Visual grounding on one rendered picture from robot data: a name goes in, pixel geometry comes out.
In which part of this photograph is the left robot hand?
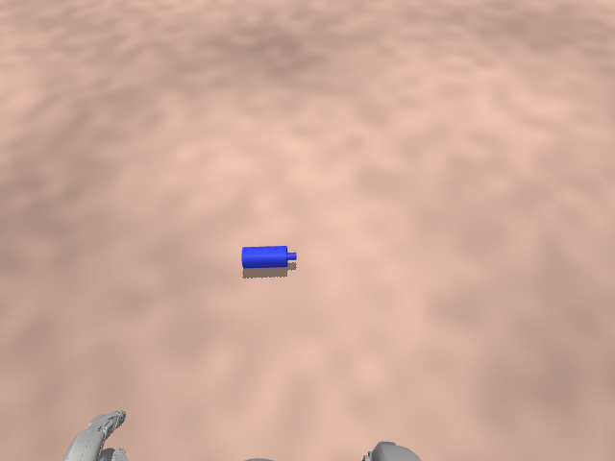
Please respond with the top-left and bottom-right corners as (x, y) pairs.
(62, 410), (128, 461)

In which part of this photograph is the bottle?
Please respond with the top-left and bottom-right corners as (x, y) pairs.
(242, 246), (296, 268)

